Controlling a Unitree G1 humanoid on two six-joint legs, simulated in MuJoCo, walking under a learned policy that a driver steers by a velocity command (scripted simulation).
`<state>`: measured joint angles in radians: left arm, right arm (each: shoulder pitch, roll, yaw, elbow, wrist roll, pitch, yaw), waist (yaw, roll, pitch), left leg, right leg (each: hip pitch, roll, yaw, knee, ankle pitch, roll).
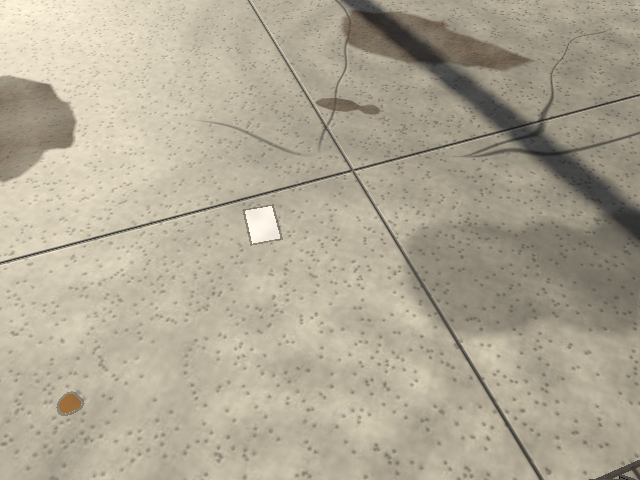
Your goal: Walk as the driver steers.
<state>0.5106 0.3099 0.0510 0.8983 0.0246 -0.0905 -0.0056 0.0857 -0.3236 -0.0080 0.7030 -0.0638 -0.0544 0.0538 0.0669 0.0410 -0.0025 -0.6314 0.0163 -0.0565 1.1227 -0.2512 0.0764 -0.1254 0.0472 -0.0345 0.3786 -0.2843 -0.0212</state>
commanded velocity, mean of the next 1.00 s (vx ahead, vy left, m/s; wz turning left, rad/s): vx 0.52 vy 0.00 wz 0.16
